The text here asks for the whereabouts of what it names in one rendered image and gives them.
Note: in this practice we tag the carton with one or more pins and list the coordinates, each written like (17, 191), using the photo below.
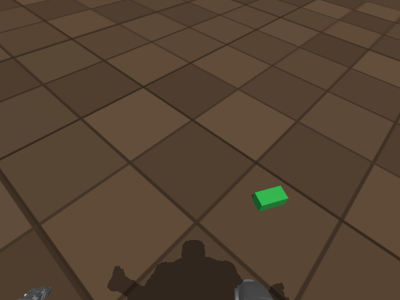
(269, 198)

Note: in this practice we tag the left robot hand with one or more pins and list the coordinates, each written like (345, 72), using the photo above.
(37, 294)

